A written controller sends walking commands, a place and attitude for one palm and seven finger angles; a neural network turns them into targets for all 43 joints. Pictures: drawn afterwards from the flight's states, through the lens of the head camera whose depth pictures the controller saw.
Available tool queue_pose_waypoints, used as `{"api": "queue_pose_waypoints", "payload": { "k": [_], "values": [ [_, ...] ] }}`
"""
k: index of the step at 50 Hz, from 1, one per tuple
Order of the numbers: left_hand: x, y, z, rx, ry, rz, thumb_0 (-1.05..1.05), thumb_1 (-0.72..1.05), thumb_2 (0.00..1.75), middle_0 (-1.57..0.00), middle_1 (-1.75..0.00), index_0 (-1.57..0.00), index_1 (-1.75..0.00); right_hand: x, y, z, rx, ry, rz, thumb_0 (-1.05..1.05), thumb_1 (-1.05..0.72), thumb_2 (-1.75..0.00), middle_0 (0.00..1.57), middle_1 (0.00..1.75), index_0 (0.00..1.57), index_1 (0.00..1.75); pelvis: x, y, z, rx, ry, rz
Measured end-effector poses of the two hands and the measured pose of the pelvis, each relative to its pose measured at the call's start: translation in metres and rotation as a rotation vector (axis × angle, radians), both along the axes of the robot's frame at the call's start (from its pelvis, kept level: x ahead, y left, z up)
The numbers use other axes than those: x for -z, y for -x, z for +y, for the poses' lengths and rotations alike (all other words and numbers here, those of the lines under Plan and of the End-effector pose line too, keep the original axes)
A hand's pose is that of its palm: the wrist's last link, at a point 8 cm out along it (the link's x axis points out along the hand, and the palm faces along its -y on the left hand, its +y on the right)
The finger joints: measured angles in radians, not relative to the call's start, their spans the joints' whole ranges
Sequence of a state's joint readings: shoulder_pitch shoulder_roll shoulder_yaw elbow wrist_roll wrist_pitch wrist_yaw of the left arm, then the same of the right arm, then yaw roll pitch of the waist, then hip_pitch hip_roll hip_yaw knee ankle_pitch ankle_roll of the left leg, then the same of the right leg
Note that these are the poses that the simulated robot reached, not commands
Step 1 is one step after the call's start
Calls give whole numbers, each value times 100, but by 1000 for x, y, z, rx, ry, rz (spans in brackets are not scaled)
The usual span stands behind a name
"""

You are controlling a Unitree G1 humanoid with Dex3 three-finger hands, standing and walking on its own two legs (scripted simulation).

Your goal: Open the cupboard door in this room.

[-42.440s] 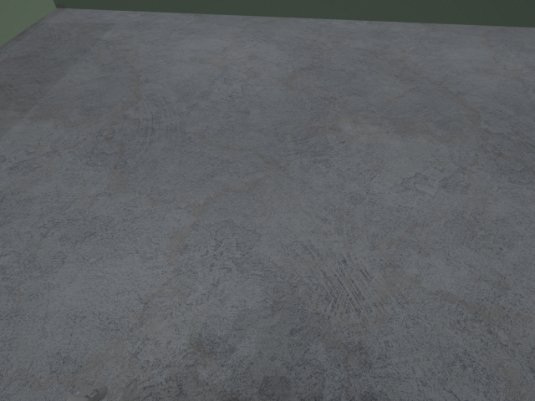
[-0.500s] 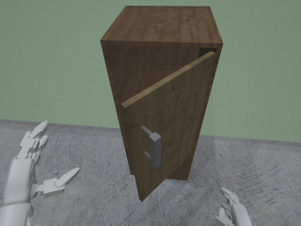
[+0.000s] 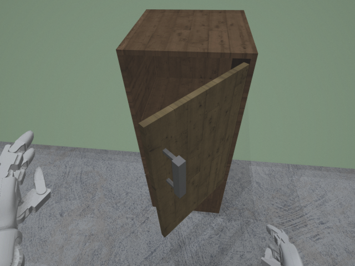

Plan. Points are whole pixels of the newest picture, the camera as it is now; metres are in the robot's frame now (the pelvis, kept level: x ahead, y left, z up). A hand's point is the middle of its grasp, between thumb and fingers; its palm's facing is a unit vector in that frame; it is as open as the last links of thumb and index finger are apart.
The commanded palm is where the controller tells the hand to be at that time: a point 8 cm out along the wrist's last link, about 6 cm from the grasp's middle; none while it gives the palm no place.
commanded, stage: draw the hand back to the body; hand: left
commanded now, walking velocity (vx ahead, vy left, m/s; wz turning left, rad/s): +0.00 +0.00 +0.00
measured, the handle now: (173, 173) +0.33 +0.06 +0.02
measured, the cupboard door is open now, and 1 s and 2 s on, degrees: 50 50 50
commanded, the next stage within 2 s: step back with the hand held close in 0.12 s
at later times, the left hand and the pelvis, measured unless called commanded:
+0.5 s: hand (44, 199) +0.17 +0.25 +0.15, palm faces +0.36 -0.78 -0.50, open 7.4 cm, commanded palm +0.11 +0.30 +0.17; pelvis -0.03 +0.00 +0.00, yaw +0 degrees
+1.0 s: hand out of the picture +0.10 +0.28 +0.15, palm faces +0.45 -0.73 -0.50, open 7.4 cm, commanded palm +0.03 +0.32 +0.17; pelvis -0.10 +0.01 -0.02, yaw +2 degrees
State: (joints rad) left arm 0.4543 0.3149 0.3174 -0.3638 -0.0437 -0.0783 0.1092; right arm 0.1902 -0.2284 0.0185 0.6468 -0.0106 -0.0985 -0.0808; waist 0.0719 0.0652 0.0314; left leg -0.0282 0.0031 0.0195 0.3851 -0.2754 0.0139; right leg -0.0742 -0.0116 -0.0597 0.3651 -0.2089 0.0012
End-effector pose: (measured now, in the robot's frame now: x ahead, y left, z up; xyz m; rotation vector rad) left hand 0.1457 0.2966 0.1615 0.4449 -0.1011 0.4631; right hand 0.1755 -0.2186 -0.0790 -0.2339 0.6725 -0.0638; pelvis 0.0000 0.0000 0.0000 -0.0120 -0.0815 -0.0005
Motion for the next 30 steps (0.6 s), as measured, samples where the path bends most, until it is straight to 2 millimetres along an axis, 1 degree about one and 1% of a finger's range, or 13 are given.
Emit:
{"api": "queue_pose_waypoints", "payload": {
  "k": [13,16,19,25,30],
  "values": [
    [-8,7,-6,2,-21,-26,1,89,90,-21,-31,-21,-30,2,8,-4,5,-15,-9,1,-91,-90,20,30,20,30,0,6,-7,1,-1,-11],
    [-18,5,-3,4,-67,-60,2,88,90,-21,-31,-21,-30,1,9,-4,4,-19,-5,1,-91,-90,20,30,20,30,0,10,-8,-10,5,11],
    [-20,5,-2,23,-102,-48,1,89,90,-21,-31,-21,-30,1,12,-8,22,-16,6,1,-91,-90,20,30,20,30,0,15,-7,-7,7,44],
    [-11,12,-7,92,-121,34,1,89,90,-21,-31,-21,-30,1,27,-19,87,15,36,1,-91,-90,20,30,20,30,2,25,0,1,1,81],
    [-9,26,-1,104,-139,42,1,88,90,-21,-31,-21,-30,1,44,-23,122,39,51,1,-91,-90,20,30,20,30,4,40,5,5,-4,83]
  ]
}}
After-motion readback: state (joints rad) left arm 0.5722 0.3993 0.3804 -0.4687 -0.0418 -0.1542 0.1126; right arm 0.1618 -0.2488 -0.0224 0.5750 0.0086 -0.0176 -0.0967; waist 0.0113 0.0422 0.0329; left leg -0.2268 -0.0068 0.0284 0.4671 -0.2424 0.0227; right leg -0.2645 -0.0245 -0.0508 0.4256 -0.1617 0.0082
